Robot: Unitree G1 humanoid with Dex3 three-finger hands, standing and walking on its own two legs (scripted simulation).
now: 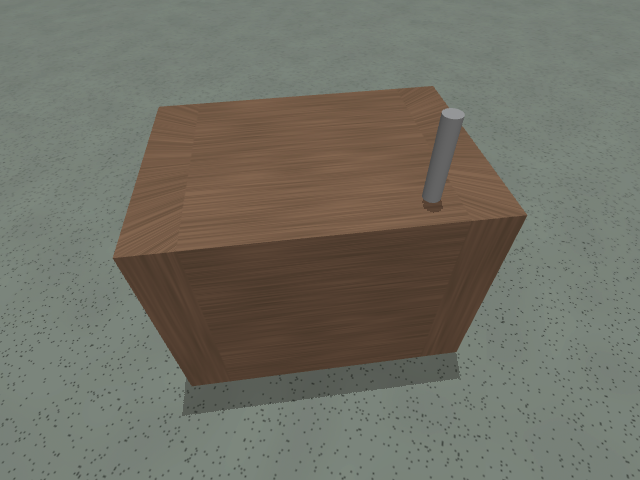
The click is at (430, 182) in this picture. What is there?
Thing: slim round
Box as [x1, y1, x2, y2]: [422, 108, 464, 202]
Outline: 455,108 444,109 441,113 422,193 422,197 429,202 436,202 440,199 463,119 463,112
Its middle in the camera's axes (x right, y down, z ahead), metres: +0.27 -0.19 +0.84
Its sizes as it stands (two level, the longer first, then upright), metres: 0.044 0.044 0.214
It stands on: a support 0.65 m high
